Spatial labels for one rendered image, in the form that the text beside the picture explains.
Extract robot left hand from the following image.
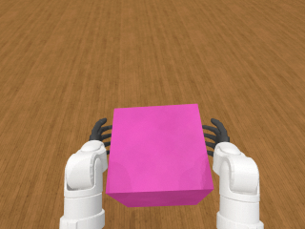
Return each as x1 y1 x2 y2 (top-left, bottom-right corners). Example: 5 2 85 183
89 117 112 155

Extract robot right hand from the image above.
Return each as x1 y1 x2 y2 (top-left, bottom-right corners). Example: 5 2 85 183
202 118 230 157

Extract robot right forearm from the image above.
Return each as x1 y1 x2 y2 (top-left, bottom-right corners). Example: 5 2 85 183
213 142 264 229

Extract robot left forearm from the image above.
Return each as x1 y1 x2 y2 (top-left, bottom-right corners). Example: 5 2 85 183
59 140 108 229

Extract carton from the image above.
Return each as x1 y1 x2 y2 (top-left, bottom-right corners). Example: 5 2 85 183
105 103 214 208

